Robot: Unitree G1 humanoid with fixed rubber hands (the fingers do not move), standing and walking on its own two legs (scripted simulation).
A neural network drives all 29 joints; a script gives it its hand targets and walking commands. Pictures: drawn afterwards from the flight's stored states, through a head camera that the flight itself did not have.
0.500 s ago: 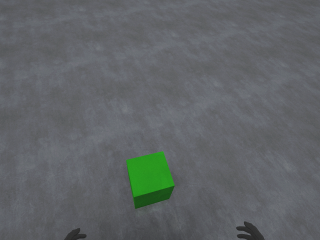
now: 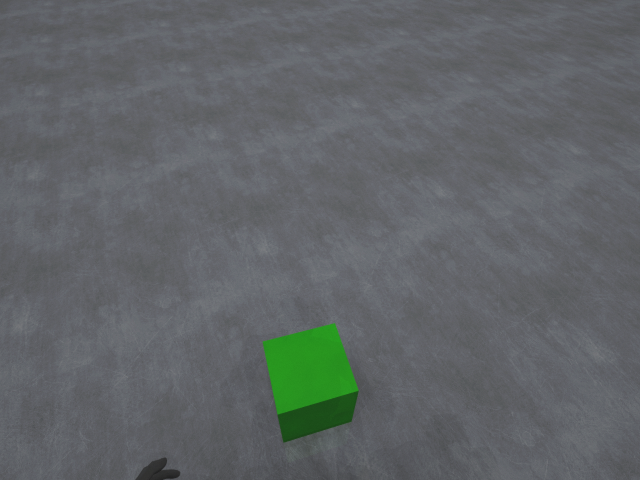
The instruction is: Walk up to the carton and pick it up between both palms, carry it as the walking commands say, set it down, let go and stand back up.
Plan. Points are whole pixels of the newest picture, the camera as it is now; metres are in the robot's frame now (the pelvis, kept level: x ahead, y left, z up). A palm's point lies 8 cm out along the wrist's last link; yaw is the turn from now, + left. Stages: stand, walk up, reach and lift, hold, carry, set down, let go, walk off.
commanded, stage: walk up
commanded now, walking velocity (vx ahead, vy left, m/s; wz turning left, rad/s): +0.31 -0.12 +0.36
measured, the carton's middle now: (309, 383) +0.50 +0.03 -0.64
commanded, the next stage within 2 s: none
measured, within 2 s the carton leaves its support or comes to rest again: neither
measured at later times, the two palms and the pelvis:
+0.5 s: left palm out of the picture +0.15 +0.29 -0.15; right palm (479, 406) +0.25 -0.22 -0.10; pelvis +0.12 +0.02 -0.01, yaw +7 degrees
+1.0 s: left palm (185, 453) +0.20 +0.19 -0.09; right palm (520, 395) +0.28 -0.31 -0.14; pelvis +0.15 -0.09 +0.00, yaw +11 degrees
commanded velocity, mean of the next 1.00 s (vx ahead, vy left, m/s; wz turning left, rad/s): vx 0.05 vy -0.11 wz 0.23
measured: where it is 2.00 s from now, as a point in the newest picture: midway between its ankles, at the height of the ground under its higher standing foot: outside the picture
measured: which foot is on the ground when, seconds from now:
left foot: down 0.00-0.10, up 0.12-0.40, down 0.42-0.88, up 0.90-1.00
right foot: down 0.00-0.42, up 0.44-0.86, down 0.88-1.00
